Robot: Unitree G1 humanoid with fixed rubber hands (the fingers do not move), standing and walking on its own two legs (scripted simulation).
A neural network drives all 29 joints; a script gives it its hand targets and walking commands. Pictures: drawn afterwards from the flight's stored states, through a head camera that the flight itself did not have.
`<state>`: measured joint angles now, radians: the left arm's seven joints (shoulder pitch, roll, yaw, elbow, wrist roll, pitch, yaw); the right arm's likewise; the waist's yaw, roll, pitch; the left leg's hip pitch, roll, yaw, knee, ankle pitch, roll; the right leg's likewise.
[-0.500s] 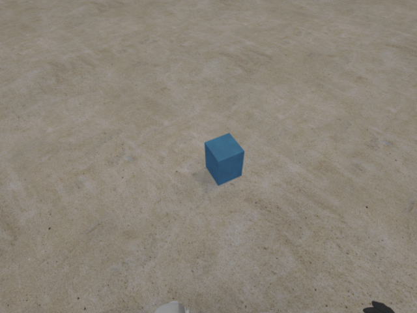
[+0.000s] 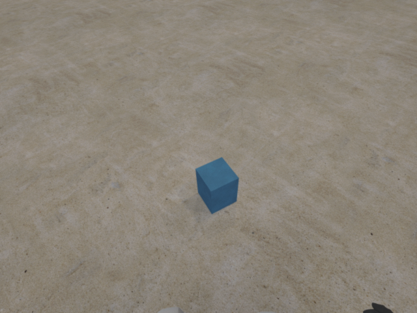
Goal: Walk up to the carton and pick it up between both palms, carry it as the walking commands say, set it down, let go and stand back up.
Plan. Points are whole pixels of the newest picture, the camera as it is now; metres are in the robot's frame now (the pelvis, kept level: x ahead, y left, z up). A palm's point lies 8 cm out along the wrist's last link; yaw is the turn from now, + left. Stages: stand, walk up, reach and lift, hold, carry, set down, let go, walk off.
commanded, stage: walk up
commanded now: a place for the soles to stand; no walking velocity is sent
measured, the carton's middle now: (216, 185) +0.84 -0.01 -0.64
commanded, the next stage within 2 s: none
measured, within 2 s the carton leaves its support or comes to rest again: neither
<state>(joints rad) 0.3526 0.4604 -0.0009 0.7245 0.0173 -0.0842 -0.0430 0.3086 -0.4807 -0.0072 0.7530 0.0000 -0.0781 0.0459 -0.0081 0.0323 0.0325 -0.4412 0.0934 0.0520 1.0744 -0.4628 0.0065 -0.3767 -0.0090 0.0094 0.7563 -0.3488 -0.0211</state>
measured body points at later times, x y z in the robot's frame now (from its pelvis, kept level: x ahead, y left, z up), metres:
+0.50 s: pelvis +0.16 +0.00 +0.00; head +0.17 +0.01 +0.45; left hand +0.26 +0.31 -0.10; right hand +0.22 -0.34 -0.09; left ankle +0.11 +0.13 -0.67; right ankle +0.22 -0.13 -0.71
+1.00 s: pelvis +0.29 +0.00 +0.00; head +0.31 +0.01 +0.45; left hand +0.38 +0.32 -0.10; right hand +0.34 -0.33 -0.09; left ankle +0.26 +0.13 -0.70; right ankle +0.36 -0.13 -0.71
